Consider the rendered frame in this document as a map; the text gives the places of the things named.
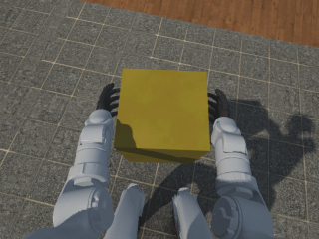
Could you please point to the left robot upper arm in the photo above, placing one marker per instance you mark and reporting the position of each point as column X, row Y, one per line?
column 79, row 214

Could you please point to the right robot upper arm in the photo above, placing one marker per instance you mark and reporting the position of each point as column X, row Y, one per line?
column 238, row 218

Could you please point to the right robot hand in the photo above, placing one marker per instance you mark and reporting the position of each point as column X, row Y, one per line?
column 221, row 105

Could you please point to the robot left shin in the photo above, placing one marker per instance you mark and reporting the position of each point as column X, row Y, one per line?
column 132, row 185

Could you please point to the carton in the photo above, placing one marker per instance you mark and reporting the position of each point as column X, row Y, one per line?
column 162, row 116

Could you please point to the robot right forearm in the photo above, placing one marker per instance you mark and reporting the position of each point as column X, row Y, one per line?
column 234, row 175

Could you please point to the robot left thigh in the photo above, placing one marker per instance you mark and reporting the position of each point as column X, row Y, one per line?
column 126, row 216

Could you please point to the left robot hand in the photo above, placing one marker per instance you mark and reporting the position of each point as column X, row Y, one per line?
column 105, row 99

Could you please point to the robot left forearm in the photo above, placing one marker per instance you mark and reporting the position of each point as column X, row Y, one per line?
column 92, row 156

